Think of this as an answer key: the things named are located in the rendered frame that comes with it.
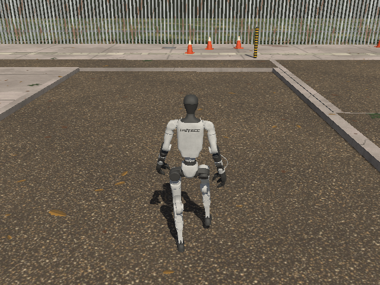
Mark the left robot forearm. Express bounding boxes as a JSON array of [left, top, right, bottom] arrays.
[[157, 143, 168, 165]]

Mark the robot left hand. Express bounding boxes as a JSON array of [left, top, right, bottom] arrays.
[[156, 163, 170, 175]]

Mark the robot left upper arm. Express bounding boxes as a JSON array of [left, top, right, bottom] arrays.
[[162, 119, 178, 151]]

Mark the right robot thigh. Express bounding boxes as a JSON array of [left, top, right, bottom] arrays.
[[198, 164, 210, 193]]

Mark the robot right upper arm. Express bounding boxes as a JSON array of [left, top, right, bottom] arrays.
[[203, 120, 218, 154]]

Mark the right robot forearm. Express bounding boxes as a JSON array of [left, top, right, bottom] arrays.
[[212, 145, 225, 174]]

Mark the robot left shin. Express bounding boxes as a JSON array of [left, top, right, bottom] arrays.
[[173, 204, 183, 244]]

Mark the robot right hand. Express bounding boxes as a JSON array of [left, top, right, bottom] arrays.
[[213, 172, 226, 188]]

